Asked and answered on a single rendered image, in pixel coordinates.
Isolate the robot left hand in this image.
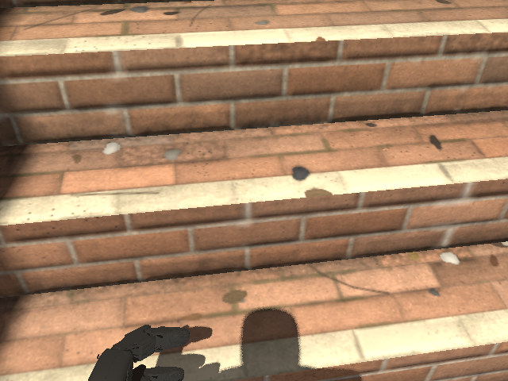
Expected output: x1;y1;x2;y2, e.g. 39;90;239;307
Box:
88;325;190;381

